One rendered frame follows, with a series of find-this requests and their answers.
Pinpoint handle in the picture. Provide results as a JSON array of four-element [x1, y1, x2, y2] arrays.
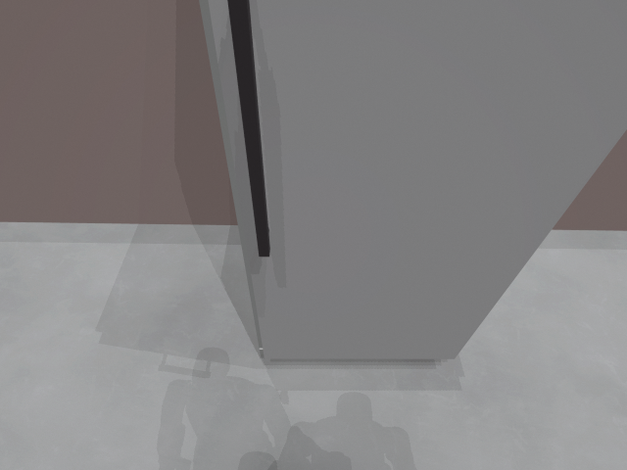
[[227, 0, 270, 257]]

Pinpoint fridge door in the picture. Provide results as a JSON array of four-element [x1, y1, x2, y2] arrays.
[[208, 0, 627, 359]]

